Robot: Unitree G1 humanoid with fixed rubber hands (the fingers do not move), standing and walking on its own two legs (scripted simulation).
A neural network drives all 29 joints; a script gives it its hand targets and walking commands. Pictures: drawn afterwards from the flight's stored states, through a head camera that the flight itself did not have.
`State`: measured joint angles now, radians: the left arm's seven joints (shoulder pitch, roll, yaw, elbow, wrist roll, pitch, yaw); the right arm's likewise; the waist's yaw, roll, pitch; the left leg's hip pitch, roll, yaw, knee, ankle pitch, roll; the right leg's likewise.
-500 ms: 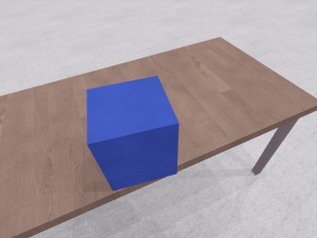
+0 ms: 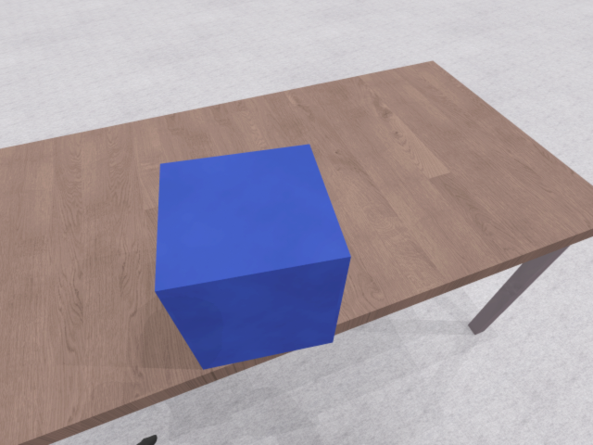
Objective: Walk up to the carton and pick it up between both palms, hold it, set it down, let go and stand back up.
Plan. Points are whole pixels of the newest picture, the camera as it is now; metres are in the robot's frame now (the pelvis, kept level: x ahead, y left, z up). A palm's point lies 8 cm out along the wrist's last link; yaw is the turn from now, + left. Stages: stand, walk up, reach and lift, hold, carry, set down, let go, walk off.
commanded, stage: walk up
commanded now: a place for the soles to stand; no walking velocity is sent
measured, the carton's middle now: (254, 261) +0.37 +0.06 +0.02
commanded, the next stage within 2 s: none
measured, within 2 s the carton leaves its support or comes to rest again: neither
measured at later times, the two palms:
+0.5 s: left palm out of the picture +0.03 +0.24 -0.12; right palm out of the picture +0.02 -0.29 -0.13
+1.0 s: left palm out of the picture -0.04 +0.24 -0.12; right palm out of the picture +0.03 -0.28 -0.12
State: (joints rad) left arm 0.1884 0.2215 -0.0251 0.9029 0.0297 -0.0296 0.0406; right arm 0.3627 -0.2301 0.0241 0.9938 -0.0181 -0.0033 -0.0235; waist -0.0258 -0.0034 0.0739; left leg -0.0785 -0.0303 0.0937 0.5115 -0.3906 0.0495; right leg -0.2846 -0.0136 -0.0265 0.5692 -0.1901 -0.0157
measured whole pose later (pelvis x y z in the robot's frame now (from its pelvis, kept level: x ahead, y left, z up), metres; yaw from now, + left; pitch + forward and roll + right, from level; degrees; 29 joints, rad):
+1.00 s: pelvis -0.03 -0.03 +0.00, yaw +13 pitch -2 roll -1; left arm 0.22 0.28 -0.03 0.99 0.01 0.02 0.02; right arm 0.37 -0.26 0.03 0.94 -0.01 -0.02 -0.02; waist 0.00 0.02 0.03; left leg -0.21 -0.05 -0.13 0.56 -0.32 0.01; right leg -0.26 -0.06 -0.25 0.49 -0.20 -0.04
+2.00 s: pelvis -0.01 +0.00 +0.01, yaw +19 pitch -1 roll +0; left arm 0.31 0.26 -0.06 0.99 0.01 -0.01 0.00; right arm 0.28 -0.26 0.06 0.97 0.00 -0.01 -0.02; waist 0.02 0.02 0.03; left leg -0.16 -0.06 -0.01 0.44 -0.26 0.06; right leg -0.20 -0.05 -0.12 0.44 -0.22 0.01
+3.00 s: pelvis -0.01 +0.00 +0.01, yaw +10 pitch -1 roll +1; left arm 0.28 0.25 -0.04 0.97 0.02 -0.01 0.03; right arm 0.25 -0.29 0.04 1.02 -0.02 0.01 -0.03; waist 0.01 0.01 0.04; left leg -0.14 -0.03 0.14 0.46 -0.30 0.06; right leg -0.26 -0.01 0.03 0.52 -0.23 0.01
